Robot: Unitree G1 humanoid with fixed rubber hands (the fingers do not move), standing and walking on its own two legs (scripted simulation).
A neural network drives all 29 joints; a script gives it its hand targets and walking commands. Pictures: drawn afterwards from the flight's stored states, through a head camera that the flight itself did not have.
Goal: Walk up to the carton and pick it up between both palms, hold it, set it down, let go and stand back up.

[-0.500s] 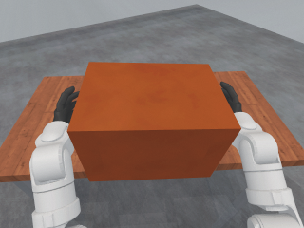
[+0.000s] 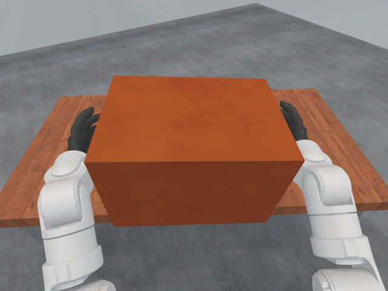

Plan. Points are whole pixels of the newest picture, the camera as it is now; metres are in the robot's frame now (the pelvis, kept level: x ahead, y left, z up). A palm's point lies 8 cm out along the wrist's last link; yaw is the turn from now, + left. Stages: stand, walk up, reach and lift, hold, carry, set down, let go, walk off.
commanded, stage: hold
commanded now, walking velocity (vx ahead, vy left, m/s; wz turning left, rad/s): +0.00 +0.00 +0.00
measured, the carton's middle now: (191, 150) +0.35 -0.01 +0.15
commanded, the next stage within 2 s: none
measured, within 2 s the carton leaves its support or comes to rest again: neither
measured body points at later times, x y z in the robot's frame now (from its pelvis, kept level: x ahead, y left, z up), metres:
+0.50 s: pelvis +0.00 +0.01 +0.00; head +0.00 +0.01 +0.45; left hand +0.36 +0.19 +0.17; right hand +0.35 -0.20 +0.16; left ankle +0.00 +0.11 -0.76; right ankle -0.01 -0.10 -0.76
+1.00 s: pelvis +0.00 +0.00 +0.00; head -0.01 +0.00 +0.45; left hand +0.35 +0.19 +0.18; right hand +0.35 -0.20 +0.16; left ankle +0.00 +0.11 -0.76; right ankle -0.01 -0.10 -0.76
